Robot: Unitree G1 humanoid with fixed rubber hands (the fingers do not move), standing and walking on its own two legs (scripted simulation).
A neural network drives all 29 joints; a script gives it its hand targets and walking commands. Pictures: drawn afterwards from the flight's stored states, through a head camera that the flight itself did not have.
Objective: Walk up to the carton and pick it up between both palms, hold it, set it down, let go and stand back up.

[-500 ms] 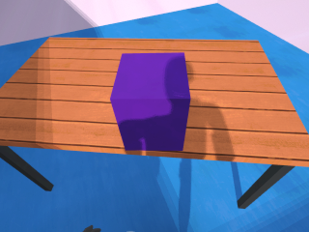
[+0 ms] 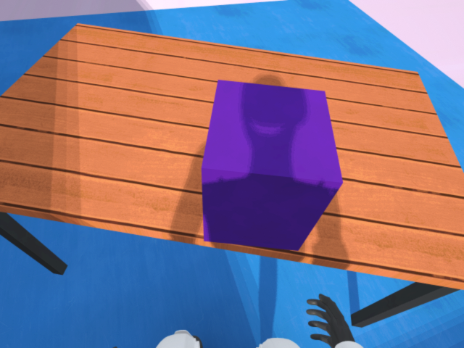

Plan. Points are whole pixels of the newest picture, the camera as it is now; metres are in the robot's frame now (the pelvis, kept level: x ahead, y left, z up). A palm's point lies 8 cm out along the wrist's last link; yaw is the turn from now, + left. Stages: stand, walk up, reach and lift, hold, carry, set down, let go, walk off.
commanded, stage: walk up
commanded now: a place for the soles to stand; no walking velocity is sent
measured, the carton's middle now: (260, 170) +0.44 -0.05 +0.03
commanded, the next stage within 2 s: none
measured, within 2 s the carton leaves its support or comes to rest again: neither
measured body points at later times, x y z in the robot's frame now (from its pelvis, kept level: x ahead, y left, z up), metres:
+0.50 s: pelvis -0.04 -0.02 +0.01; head -0.02 -0.02 +0.46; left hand +0.05 +0.21 -0.12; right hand +0.05 -0.23 -0.12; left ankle +0.00 +0.09 -0.72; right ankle -0.05 -0.11 -0.72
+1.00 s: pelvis -0.02 -0.01 +0.02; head -0.01 +0.00 +0.47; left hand +0.01 +0.21 -0.12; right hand +0.05 -0.22 -0.12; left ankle +0.00 +0.09 -0.72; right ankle -0.05 -0.11 -0.72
